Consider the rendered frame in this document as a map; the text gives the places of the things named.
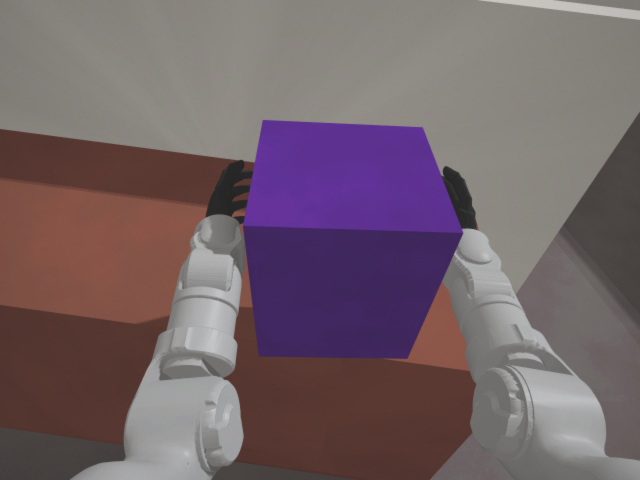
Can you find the robot left forearm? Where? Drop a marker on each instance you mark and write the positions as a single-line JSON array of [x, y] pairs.
[[199, 340]]

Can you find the robot left hand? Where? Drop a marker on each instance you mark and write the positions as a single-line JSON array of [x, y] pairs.
[[221, 199]]

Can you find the robot right forearm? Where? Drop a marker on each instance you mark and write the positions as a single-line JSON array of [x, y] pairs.
[[489, 315]]

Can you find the left robot upper arm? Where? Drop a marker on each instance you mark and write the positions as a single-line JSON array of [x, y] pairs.
[[179, 429]]

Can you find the right robot upper arm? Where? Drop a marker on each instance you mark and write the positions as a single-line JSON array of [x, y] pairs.
[[544, 425]]

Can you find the pedestal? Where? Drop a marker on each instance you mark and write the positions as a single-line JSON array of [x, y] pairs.
[[93, 236]]

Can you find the robot right hand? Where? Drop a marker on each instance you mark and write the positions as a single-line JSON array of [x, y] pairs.
[[460, 198]]

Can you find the carton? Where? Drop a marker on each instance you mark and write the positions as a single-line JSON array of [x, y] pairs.
[[349, 231]]

